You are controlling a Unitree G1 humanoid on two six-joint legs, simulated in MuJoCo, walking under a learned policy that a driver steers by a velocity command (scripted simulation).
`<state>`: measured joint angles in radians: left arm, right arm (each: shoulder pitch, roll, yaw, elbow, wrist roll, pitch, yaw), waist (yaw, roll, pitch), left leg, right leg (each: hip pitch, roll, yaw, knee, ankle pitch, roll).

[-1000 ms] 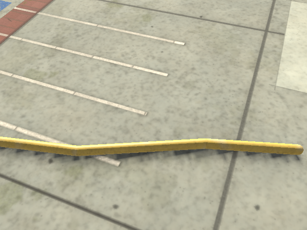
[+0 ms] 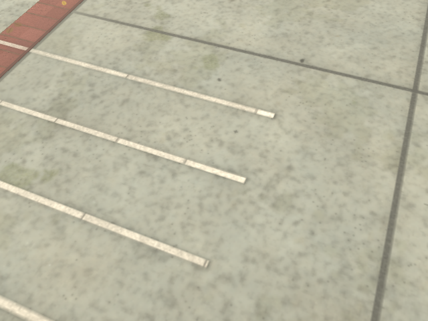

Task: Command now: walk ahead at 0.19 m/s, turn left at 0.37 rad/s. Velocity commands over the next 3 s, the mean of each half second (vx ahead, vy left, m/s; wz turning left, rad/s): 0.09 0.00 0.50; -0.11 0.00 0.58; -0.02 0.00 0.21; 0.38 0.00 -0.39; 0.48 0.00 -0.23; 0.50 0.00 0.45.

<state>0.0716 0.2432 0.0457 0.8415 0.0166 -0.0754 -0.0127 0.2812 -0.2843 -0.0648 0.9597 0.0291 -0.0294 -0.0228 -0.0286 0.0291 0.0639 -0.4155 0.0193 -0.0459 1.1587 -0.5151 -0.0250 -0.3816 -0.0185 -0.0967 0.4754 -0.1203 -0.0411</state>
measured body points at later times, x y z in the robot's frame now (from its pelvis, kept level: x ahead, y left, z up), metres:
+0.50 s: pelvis +0.08 +0.04 +0.01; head +0.12 +0.09 +0.45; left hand +0.16 +0.36 -0.12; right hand +0.28 -0.20 -0.09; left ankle +0.08 +0.13 -0.73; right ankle +0.08 -0.10 -0.65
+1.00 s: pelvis +0.07 -0.03 +0.00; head +0.12 -0.03 +0.45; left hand -0.01 +0.26 -0.11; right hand +0.38 -0.19 -0.11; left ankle +0.03 +0.10 -0.68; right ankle +0.13 -0.12 -0.73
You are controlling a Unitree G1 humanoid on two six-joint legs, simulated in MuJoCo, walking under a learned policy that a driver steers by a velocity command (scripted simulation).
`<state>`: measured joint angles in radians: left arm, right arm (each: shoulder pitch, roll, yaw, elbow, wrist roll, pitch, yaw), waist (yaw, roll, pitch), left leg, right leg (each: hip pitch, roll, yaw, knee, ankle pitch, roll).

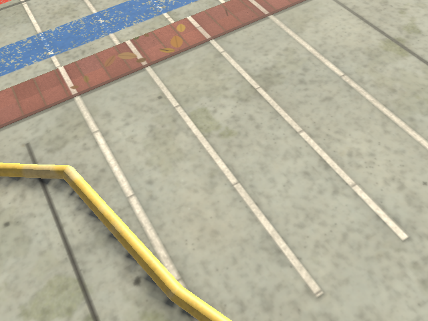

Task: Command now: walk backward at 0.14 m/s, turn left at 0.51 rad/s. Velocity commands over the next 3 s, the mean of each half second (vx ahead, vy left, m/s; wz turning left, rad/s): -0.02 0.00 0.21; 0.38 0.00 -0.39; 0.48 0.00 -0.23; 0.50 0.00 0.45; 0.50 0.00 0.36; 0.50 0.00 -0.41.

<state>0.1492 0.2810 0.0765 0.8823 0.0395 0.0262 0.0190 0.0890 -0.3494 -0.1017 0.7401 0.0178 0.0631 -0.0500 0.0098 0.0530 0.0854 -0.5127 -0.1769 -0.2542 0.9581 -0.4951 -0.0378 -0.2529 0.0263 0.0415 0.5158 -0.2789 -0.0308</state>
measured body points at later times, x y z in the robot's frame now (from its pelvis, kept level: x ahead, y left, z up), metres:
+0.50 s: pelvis -0.06 +0.02 +0.01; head -0.06 +0.04 +0.46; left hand +0.02 +0.32 -0.12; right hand +0.00 -0.25 -0.11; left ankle -0.12 +0.13 -0.74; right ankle -0.03 -0.10 -0.69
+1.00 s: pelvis +0.10 -0.07 +0.01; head +0.13 -0.09 +0.45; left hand +0.25 +0.19 -0.10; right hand +0.16 -0.36 -0.11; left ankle +0.09 +0.11 -0.65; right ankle +0.09 -0.13 -0.74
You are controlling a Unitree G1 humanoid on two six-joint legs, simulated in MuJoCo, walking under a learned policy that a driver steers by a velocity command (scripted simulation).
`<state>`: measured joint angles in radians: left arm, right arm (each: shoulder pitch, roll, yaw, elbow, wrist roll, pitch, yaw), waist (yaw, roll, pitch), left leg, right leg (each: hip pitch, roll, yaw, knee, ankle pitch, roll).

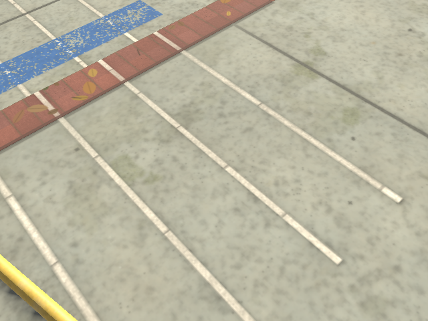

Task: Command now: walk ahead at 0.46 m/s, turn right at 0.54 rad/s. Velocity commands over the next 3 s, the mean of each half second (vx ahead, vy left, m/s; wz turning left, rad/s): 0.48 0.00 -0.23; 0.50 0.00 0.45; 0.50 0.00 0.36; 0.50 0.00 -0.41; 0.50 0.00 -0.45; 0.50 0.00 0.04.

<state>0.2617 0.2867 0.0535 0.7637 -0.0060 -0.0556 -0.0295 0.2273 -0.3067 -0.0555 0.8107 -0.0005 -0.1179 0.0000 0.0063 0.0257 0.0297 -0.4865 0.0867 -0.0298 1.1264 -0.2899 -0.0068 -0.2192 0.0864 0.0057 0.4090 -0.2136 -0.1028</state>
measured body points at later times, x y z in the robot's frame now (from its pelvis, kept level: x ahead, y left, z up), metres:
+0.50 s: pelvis +0.30 +0.01 -0.01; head +0.33 +0.01 +0.44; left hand +0.43 +0.27 -0.12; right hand +0.39 -0.27 -0.12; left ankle +0.37 +0.09 -0.74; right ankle +0.13 -0.07 -0.62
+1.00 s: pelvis +0.54 -0.06 +0.00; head +0.56 -0.07 +0.45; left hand +0.60 +0.23 -0.10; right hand +0.71 -0.32 -0.11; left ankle +0.52 +0.09 -0.66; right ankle +0.56 -0.16 -0.74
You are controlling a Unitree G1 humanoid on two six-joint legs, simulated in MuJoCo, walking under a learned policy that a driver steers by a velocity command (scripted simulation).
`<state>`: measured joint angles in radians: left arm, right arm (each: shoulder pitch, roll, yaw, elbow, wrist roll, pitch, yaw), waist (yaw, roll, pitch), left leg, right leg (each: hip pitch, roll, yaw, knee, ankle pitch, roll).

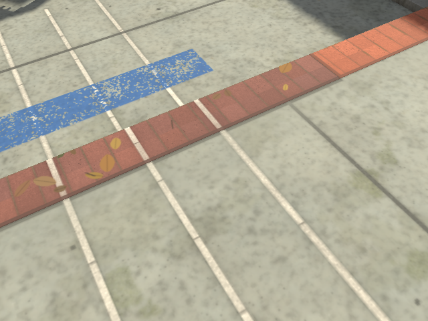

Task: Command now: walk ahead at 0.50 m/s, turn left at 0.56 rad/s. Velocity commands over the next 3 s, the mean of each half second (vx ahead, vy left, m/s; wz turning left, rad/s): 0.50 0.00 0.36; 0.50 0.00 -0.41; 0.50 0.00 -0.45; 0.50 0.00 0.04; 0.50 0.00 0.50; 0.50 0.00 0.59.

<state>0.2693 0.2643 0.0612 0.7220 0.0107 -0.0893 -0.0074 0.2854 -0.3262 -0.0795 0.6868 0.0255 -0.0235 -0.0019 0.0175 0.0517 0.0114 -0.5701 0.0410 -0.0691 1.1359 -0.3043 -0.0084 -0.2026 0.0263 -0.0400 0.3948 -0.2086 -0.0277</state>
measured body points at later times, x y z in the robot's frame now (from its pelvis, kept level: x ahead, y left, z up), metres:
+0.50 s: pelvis +0.26 +0.08 +0.00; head +0.29 +0.10 +0.45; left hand +0.29 +0.38 -0.13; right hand +0.45 -0.15 -0.10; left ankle +0.27 +0.16 -0.74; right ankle +0.26 -0.09 -0.65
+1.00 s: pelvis +0.54 +0.05 -0.01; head +0.59 +0.04 +0.44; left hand +0.71 +0.31 -0.11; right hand +0.64 -0.24 -0.12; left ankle +0.44 +0.21 -0.64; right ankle +0.60 -0.02 -0.74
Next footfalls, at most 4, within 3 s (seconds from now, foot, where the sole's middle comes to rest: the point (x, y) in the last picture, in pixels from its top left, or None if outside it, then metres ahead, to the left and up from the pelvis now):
0.32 left None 0.31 0.17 -0.78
0.86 right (243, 279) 0.64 -0.02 -0.78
1.34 left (198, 202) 0.94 0.14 -0.78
1.86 right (282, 168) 1.11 -0.19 -0.78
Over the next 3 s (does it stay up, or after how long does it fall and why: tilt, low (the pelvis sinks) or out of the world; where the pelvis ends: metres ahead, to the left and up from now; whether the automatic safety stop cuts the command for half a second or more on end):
stays up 1.58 -0.10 -0.02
